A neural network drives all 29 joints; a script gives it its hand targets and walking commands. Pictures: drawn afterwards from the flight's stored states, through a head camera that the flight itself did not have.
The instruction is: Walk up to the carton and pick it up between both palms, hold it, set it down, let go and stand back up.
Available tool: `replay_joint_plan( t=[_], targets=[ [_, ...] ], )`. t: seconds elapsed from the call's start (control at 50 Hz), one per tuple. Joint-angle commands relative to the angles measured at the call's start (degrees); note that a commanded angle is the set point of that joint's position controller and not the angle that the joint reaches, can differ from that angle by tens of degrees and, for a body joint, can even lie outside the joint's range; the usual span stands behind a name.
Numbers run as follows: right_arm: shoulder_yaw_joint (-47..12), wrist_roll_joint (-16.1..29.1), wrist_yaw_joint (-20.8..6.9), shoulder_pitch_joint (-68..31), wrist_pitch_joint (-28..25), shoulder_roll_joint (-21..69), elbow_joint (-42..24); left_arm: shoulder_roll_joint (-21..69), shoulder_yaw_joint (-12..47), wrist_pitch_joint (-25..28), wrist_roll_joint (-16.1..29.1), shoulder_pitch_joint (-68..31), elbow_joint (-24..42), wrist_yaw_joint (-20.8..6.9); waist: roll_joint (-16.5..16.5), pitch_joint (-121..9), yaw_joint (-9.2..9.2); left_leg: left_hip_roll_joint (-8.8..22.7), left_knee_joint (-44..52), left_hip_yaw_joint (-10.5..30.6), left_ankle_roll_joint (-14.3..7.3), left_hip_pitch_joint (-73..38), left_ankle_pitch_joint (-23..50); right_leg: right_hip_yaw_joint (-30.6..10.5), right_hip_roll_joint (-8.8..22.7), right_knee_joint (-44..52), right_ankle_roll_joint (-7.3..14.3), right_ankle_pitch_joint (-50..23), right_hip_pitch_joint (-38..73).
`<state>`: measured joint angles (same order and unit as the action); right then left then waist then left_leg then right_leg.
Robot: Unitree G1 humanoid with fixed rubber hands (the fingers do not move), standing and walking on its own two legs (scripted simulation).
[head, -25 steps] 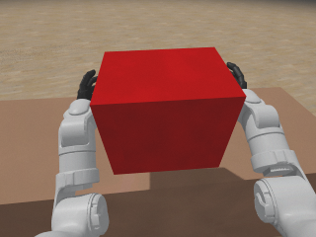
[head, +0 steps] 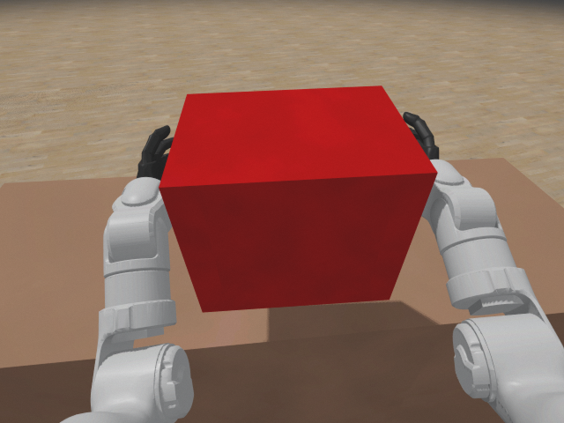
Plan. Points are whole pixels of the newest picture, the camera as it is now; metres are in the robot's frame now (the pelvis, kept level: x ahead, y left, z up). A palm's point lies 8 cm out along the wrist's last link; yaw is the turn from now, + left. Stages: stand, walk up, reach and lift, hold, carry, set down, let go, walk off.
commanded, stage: hold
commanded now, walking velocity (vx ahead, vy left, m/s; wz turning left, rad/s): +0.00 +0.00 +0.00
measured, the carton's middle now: (291, 200) +0.36 +0.00 +0.19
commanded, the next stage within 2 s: none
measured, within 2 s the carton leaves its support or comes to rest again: neither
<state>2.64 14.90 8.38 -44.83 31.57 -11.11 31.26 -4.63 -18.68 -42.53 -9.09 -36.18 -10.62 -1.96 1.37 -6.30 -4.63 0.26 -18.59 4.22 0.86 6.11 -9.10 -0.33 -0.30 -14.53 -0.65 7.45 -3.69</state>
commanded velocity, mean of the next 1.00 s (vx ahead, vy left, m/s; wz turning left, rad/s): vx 0.00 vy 0.00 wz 0.00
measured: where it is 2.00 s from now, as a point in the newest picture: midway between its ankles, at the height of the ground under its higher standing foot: outside the picture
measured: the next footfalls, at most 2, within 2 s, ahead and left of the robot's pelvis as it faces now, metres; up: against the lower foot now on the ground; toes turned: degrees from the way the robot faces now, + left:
none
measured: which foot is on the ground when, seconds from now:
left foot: down 0.00-1.00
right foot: down 0.00-1.00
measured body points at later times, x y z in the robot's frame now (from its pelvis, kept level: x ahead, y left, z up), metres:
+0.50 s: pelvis +0.00 +0.00 +0.00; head -0.07 +0.02 +0.45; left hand +0.38 +0.18 +0.22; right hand +0.38 -0.18 +0.23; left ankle +0.02 +0.13 -0.75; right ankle +0.01 -0.13 -0.75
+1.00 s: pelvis +0.00 +0.00 +0.00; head -0.06 +0.02 +0.45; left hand +0.38 +0.18 +0.21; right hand +0.38 -0.18 +0.23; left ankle +0.02 +0.13 -0.75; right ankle +0.01 -0.13 -0.75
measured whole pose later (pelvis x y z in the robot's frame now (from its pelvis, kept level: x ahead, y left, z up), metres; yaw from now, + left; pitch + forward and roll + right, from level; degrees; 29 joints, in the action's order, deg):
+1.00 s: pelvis +0.00 +0.00 +0.00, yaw +0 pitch -3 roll -1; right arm 2.5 15.1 8.5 -43.8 31.8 -11.1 29.0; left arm -4.6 -18.3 -42.5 -9.1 -35.1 -8.8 -2.0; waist 1.5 -6.2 -5.0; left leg 0.2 -18.8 4.5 0.9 6.3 -9.3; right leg -0.2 -0.4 -14.1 -0.6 7.6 -3.3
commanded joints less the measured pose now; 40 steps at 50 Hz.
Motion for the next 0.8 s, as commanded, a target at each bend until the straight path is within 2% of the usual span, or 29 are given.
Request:
replay_joint_plan(
  t=[0.0, 0.02, 0.04, 0.08, 0.1, 0.12, 0.14, 0.18, 0.24, 0.26, 0.28, 0.3, 0.32, 0.34, 0.38, 0.42, 0.44, 0.46, 0.48, 0.5, 0.52, 0.54, 0.6, 0.64, 0.66, 0.68, 0.72, 0.74, 0.78],
  targets=[
    [-19.4, 9.3, -7.5, -41.6, -3.7, 36.1, -21.6, 31.2, 28.8, 3.7, 9.8, -43.1, 11.1, -9.3, -3.3, -21.2, -0.82, -3.1, 1.6, -2.9, 1.6, -1.8, 12.1, 0.6, -3.0, -0.7, -0.4, -13.4, 9.1],
    [-19.1, 9.4, -7.4, -41.8, -3.8, 35.4, -22.4, 31.6, 29.1, 3.6, 10.1, -42.5, 11.4, -9.1, -4.9, -22.6, -0.89, -3.4, 0.8, -2.6, 2.1, -2.8, 14.2, 0.8, -3.2, -1.0, -0.1, -14.5, 9.9],
    [-18.8, 9.1, -7.4, -40.9, -3.6, 34.9, -21.5, 31.0, 29.1, 3.7, 10.0, -43.6, 12.3, -8.9, -4.9, -23.4, -1.24, -3.3, 0.4, -2.5, 2.6, -3.7, 15.2, 0.8, -3.3, -1.1, -0.1, -14.9, 9.2],
    [-20.1, 9.7, -7.4, -40.4, -3.3, 35.3, -22.4, 30.9, 29.0, 3.5, 9.5, -42.1, 12.3, -8.8, -2.5, -22.4, -0.67, -3.2, 0.5, -2.5, 2.1, -4.2, 15.6, 1.0, -3.6, -1.0, -0.2, -15.5, 10.2],
    [-19.5, 9.5, -7.5, -41.7, -3.6, 34.3, -23.5, 30.8, 28.4, 3.3, 9.4, -41.7, 11.4, -8.7, -2.5, -22.5, -0.4, -3.1, 0.8, -2.6, 2.1, -4.1, 14.9, 1.2, -3.7, -0.8, -0.5, -14.3, 9.7],
    [-18.6, 8.9, -7.7, -42.0, -3.6, 33.5, -22.4, 31.2, 28.4, 3.2, 9.1, -41.7, 10.2, -8.7, -3.7, -19.8, -0.54, -3.1, 1.7, -2.7, 2.2, -3.5, 12.5, 1.1, -3.6, 0.0, -0.2, -11.1, 7.8],
    [-18.7, 8.3, -7.9, -41.3, -3.3, 33.6, -20.9, 31.1, 27.9, 3.1, 8.8, -41.6, 9.4, -8.7, -3.3, -17.9, -0.07, -2.9, 1.9, -2.6, 2.1, -2.2, 11.2, 1.1, -3.4, 0.3, 0.0, -9.5, 6.8],
    [-19.7, 9.6, -8.1, -41.0, -4.0, 34.9, -23.6, 31.4, 29.3, 3.3, 10.0, -41.2, 12.4, -8.4, -3.6, -22.9, -0.25, -3.1, 0.6, -2.7, 2.1, -4.5, 14.2, 1.0, -3.5, -0.4, 0.1, -12.2, 7.4],
    [-18.6, 9.0, -8.2, -40.1, -3.6, 33.6, -21.5, 31.1, 29.5, 3.2, 9.9, -41.8, 12.9, -7.8, -5.3, -22.1, -0.98, -2.6, 0.3, -2.4, 2.7, -5.4, 15.8, 1.3, -3.7, -0.6, 0.2, -12.6, 7.1],
    [-18.2, 8.3, -8.3, -39.9, -3.3, 32.5, -20.5, 31.2, 29.3, 2.7, 9.2, -40.9, 11.2, -7.9, -5.4, -21.0, -1.28, -2.5, 0.5, -2.7, 3.1, -5.7, 14.9, 1.6, -3.7, -0.3, 0.3, -10.7, 7.1],
    [-17.8, 8.1, -8.4, -40.1, -3.2, 32.2, -19.6, 30.3, 28.5, 2.5, 8.6, -40.5, 10.2, -8.2, -4.1, -18.1, -0.63, -2.7, 1.1, -2.7, 2.7, -3.9, 12.9, 1.4, -3.7, 0.4, 0.4, -9.4, 6.1],
    [-17.7, 7.5, -8.4, -38.3, -3.0, 32.2, -17.4, 30.3, 28.4, 2.6, 8.3, -41.0, 11.1, -8.3, -4.7, -17.7, -0.89, -2.7, 1.6, -2.8, 2.7, -3.4, 12.4, 1.5, -3.5, 0.4, 0.3, -9.4, 6.3],
    [-16.6, 6.9, -8.5, -39.0, -2.9, 32.0, -16.2, 30.1, 26.7, 2.2, 7.5, -40.7, 8.0, -8.8, -4.4, -15.2, -0.77, -2.5, 2.7, -2.8, 2.3, -2.3, 8.9, 1.5, -3.3, 1.0, 0.8, -6.3, 6.3],
    [-16.4, 6.8, -8.8, -39.6, -3.3, 32.8, -16.6, 29.8, 27.0, 2.5, 7.6, -41.9, 8.9, -9.0, -4.2, -17.1, -0.78, -2.7, 3.1, -3.2, 2.1, -1.7, 7.2, 1.5, -3.1, 0.8, 0.6, -5.0, 6.8],
    [-18.2, 8.1, -8.9, -42.9, -4.2, 35.1, -20.0, 31.2, 28.2, 3.4, 9.2, -44.5, 11.1, -8.8, -3.1, -21.7, 0.09, -2.8, 2.4, -2.8, 1.6, -2.0, 10.3, 1.5, -3.3, 0.1, 0.0, -8.8, 8.5],
    [-17.4, 7.2, -8.9, -44.5, -4.2, 35.1, -19.1, 30.5, 27.9, 4.0, 9.5, -45.9, 8.6, -8.5, -2.8, -21.3, -0.64, -2.8, 2.4, -2.9, 1.0, -2.0, 7.5, 0.8, -2.9, 0.4, -0.2, -6.8, 7.1],
    [-16.8, 6.8, -8.8, -43.8, -4.2, 35.0, -18.2, 30.8, 26.6, 4.0, 8.5, -44.4, 6.5, -8.5, -2.4, -18.9, -0.11, -3.0, 2.7, -3.1, 1.0, -1.4, 6.4, 0.9, -2.7, 0.6, -0.3, -6.0, 5.5],
    [-17.9, 7.1, -8.8, -45.1, -4.7, 35.8, -19.9, 31.4, 27.5, 4.2, 9.4, -44.7, 7.5, -8.4, -2.0, -22.3, 0.6, -3.0, 2.4, -2.9, 0.7, -2.1, 7.3, 1.2, -2.8, 0.4, -0.4, -7.2, 6.9],
    [-18.1, 7.7, -8.7, -44.7, -4.8, 36.0, -20.2, 31.6, 27.8, 4.2, 9.9, -44.0, 7.7, -8.3, -2.8, -23.2, 0.01, -3.0, 1.7, -3.1, 1.1, -2.8, 9.3, 0.9, -2.8, -0.1, -0.1, -8.9, 7.2],
    [-18.2, 7.8, -8.4, -42.7, -4.4, 35.1, -19.0, 31.2, 27.1, 4.0, 9.0, -41.9, 6.7, -8.3, -2.4, -21.6, 0.35, -2.8, 1.3, -2.4, 1.3, -3.1, 11.8, 1.0, -3.1, -0.1, -0.1, -11.6, 8.0],
    [-19.1, 8.2, -7.9, -42.5, -4.4, 35.2, -20.8, 31.6, 27.3, 3.7, 8.8, -40.7, 7.5, -8.6, -1.8, -22.3, 0.06, -3.2, 0.3, -3.0, 1.7, -3.5, 14.4, 1.0, -3.5, -0.5, -0.5, -14.7, 9.4],
    [-18.5, 8.4, -7.6, -41.6, -4.0, 33.8, -18.9, 30.9, 26.6, 3.5, 8.1, -41.3, 7.0, -8.9, -2.7, -19.9, -0.68, -3.3, 0.7, -2.9, 1.9, -2.9, 13.7, 0.5, -3.3, -0.2, -0.4, -14.5, 9.1],
    [-18.3, 8.1, -7.2, -41.1, -3.4, 34.3, -18.3, 29.6, 26.1, 3.4, 7.9, -41.6, 8.1, -9.8, -2.2, -19.5, -0.56, -3.3, 2.0, -2.9, 1.6, -1.8, 10.3, 0.6, -3.0, -0.1, -0.4, -12.2, 9.4],
    [-19.5, 9.5, -7.6, -43.2, -4.0, 35.6, -21.5, 30.8, 28.3, 4.0, 9.7, -44.2, 11.8, -9.4, -2.8, -23.3, -0.44, -3.0, 1.7, -2.7, 1.4, -2.6, 11.7, 0.6, -3.0, -0.8, -0.2, -12.4, 9.8],
    [-18.4, 8.1, -7.7, -42.0, -3.8, 34.8, -20.5, 30.4, 27.8, 3.8, 9.1, -43.6, 9.7, -9.1, -3.7, -21.9, -1.09, -3.1, 1.6, -2.5, 1.6, -2.5, 11.0, 0.8, -2.8, -0.4, -0.1, -11.3, 9.1],
    [-18.4, 7.8, -7.8, -41.7, -3.6, 34.4, -19.3, 30.8, 27.6, 3.7, 8.8, -43.2, 9.0, -9.1, -4.1, -20.5, -0.61, -3.1, 1.9, -2.6, 2.0, -2.1, 10.2, 0.8, -2.9, 0.1, -0.1, -10.1, 7.9],
    [-17.4, 7.6, -8.3, -42.7, -3.8, 35.9, -18.6, 30.1, 27.6, 4.2, 9.5, -45.7, 9.1, -8.9, -2.6, -20.1, -0.95, -3.1, 2.4, -2.6, 1.4, -1.7, 7.6, 0.9, -2.7, 0.2, -0.3, -8.0, 6.9],
    [-18.2, 8.0, -8.3, -42.3, -4.1, 35.6, -19.1, 31.5, 27.8, 3.9, 9.2, -43.7, 8.5, -8.8, -3.6, -19.8, -0.47, -3.1, 2.1, -2.7, 1.6, -3.1, 10.0, 0.9, -2.9, -0.3, -0.1, -9.6, 7.2],
    [-18.9, 8.7, -8.2, -41.6, -3.6, 35.5, -18.7, 30.1, 26.5, 3.7, 8.6, -43.0, 9.2, -9.0, -2.2, -21.8, 0.27, -3.2, 1.6, -3.0, 1.1, -3.3, 11.6, 0.6, -3.1, -0.4, -0.7, -12.1, 9.9]
  ],
)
